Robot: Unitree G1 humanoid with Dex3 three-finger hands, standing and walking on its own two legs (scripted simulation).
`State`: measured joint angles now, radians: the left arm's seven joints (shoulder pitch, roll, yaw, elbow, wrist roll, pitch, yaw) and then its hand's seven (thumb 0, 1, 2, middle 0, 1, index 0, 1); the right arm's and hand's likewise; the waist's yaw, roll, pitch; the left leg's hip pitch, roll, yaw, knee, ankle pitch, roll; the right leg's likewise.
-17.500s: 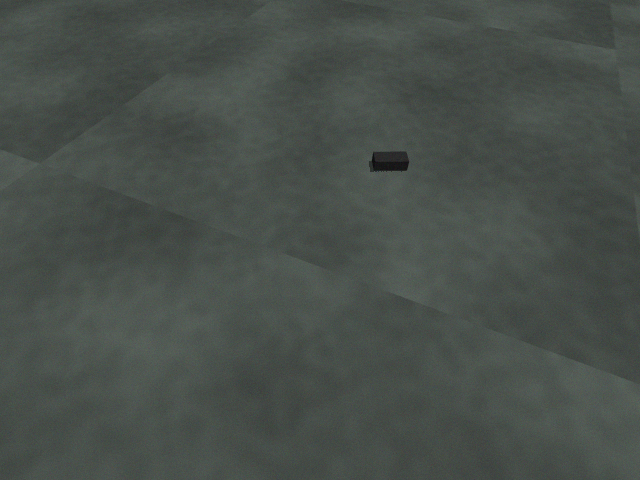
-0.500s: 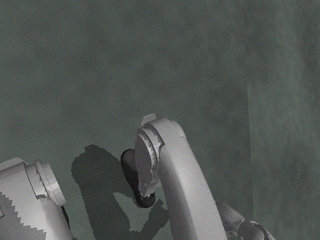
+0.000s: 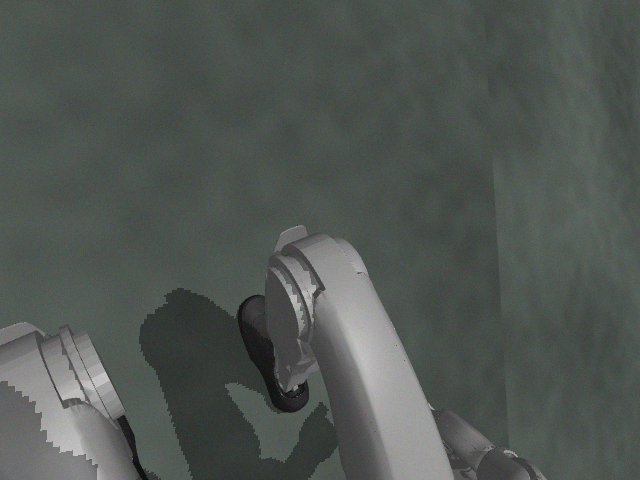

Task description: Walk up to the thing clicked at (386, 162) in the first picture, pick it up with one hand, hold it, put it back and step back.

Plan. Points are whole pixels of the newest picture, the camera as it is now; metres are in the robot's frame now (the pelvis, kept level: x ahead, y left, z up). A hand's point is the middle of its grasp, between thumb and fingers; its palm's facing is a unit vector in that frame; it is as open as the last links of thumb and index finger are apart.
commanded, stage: settle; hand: left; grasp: from above
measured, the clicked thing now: out of the picture +0.45 +0.31 -0.28
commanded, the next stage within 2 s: lift in 0.68 s
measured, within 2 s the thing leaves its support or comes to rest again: leaves its support in 0.12 s
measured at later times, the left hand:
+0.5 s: hand out of the picture +0.44 +0.34 -0.17, palm faces -0.43 -0.11 -0.90, open 10.5 cm
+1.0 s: hand out of the picture +0.43 +0.34 -0.11, palm faces -0.43 -0.11 -0.90, open 10.5 cm
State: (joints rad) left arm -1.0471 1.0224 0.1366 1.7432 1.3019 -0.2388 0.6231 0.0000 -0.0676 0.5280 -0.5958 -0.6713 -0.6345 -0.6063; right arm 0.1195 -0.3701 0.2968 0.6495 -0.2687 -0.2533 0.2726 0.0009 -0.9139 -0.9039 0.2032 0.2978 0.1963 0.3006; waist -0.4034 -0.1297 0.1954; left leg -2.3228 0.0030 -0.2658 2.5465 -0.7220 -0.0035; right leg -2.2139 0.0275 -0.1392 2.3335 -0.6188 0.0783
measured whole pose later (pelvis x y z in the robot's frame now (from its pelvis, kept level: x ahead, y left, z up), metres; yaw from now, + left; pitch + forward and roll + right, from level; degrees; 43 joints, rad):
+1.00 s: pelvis +0.00 -0.01 +0.04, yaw +7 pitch +34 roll -9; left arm -0.89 0.74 0.07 1.28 1.19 -0.17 0.28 -0.01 -0.07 0.49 -0.67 -0.56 -0.70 -0.51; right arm 0.21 -0.31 0.05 0.70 -0.10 -0.04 0.16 0.00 -0.92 -0.91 0.20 0.30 0.20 0.30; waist -0.25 0.03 -0.07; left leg -2.29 -0.01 -0.14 2.36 -0.68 0.00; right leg -2.22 -0.02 -0.05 2.25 -0.63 0.05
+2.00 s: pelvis +0.03 -0.01 +0.32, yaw +12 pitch +20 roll -2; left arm -0.32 0.47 -0.13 0.70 0.98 -0.01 0.06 -0.02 -0.07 0.49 -0.68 -0.56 -0.70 -0.51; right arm 0.21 -0.24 -0.02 0.69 0.04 0.02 -0.05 0.01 -0.90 -0.90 0.21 0.30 0.20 0.30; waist -0.08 0.04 -0.17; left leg -1.20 0.04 -0.03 1.41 -0.55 0.00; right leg -1.19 -0.02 -0.01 1.35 -0.51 0.04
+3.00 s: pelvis +0.08 +0.01 +0.44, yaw +11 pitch +6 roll -1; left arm -0.29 0.40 -0.21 0.77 1.00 0.00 0.06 -0.02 -0.08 0.49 -0.69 -0.55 -0.71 -0.51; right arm 0.24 -0.25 -0.04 0.72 0.04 0.03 -0.04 0.01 -0.90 -0.90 0.20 0.30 0.20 0.30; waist -0.03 0.03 -0.07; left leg -0.46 0.03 0.03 0.71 -0.35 0.00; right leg -0.47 -0.03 0.02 0.67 -0.30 0.04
